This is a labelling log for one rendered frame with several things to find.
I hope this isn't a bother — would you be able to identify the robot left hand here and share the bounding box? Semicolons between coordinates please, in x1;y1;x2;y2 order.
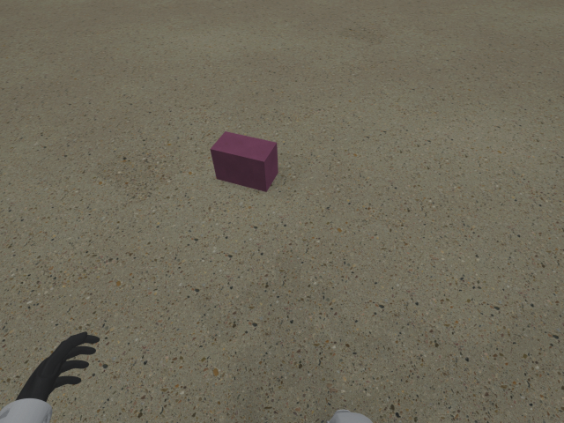
15;331;100;402

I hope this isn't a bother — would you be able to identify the robot right shin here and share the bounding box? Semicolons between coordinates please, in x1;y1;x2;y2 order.
332;410;350;418

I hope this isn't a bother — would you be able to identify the left robot forearm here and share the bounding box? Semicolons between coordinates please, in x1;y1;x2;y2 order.
0;398;53;423

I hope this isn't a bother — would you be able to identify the carton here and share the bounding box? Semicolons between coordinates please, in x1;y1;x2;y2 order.
211;131;278;192

